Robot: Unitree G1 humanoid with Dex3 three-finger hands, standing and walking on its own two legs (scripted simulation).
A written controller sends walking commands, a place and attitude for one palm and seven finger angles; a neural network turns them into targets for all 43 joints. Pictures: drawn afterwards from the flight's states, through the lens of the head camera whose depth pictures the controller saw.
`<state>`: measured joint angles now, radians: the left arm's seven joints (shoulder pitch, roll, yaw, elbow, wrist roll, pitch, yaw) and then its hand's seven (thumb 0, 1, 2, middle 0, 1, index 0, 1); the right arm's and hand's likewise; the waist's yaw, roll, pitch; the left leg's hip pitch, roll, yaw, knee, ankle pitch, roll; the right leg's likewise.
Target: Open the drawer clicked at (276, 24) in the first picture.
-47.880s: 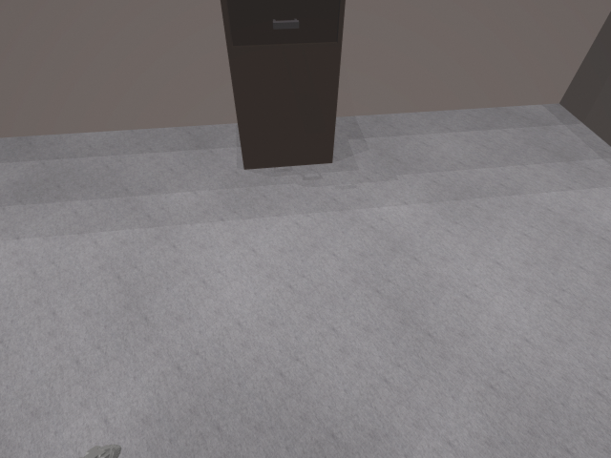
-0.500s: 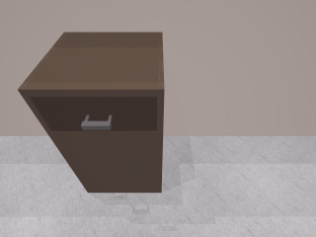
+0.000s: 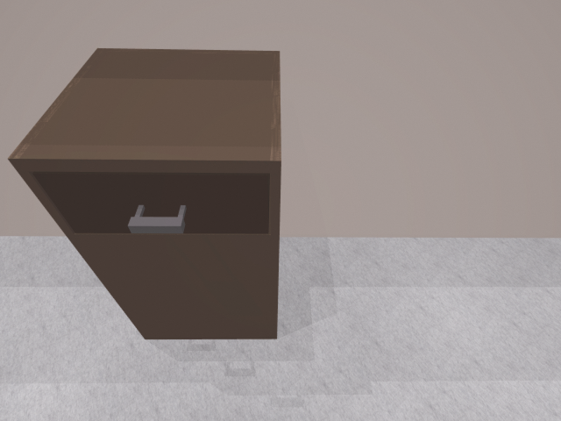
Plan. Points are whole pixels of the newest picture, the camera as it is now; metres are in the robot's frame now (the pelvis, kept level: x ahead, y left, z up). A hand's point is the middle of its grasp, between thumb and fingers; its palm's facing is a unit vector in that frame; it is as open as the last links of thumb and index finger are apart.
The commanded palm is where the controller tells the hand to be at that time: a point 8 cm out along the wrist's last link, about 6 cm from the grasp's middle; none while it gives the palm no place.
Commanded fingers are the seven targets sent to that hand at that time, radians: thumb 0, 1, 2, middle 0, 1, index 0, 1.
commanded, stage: come to a stop and stand still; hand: left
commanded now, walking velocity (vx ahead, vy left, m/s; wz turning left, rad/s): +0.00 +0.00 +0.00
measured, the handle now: (159, 217) +0.48 +0.27 -0.05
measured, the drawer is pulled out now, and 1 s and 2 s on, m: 0.00 0.00 0.00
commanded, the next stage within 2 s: look again from close up in 1.16 s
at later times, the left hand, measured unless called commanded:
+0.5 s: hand out of the picture +0.00 +0.14 -0.17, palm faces +0.04 -0.98 -0.18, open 7.4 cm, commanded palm none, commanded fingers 0.00 0.90 0.90 -0.20 -0.30 -0.20 -0.30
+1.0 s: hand out of the picture +0.00 +0.12 -0.17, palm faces +0.05 -0.98 -0.18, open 7.4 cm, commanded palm none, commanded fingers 0.00 0.90 0.90 -0.20 -0.30 -0.20 -0.30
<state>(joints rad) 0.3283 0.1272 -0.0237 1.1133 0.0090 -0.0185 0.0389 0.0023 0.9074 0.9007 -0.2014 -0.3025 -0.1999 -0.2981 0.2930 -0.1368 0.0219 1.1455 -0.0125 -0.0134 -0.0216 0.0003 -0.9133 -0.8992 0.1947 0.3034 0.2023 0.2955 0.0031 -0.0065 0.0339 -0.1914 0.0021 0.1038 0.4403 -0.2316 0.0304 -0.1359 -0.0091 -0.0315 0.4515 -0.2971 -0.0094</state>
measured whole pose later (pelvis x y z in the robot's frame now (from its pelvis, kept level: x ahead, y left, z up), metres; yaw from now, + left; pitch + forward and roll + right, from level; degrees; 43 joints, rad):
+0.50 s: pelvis +0.02 -0.02 +0.00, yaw +0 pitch -1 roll +1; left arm 0.33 0.12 -0.02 1.12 0.01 -0.03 0.04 0.00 0.91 0.90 -0.20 -0.30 -0.20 -0.30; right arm 0.28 -0.14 0.02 1.15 -0.02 -0.02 -0.03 0.00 -0.92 -0.90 0.19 0.30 0.20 0.30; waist 0.01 0.00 0.02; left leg -0.16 0.02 0.10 0.42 -0.25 0.00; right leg -0.11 0.01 -0.04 0.44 -0.32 -0.03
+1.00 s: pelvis +0.03 -0.04 +0.00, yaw +0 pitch -1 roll +1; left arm 0.35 0.11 -0.01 1.12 0.01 -0.03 0.04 0.00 0.91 0.90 -0.20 -0.30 -0.20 -0.30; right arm 0.29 -0.13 0.02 1.16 -0.01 -0.01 -0.04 0.00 -0.92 -0.90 0.19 0.30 0.20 0.30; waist 0.01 0.00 0.02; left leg -0.15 0.05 0.08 0.42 -0.25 -0.03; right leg -0.09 0.04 -0.05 0.42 -0.32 -0.06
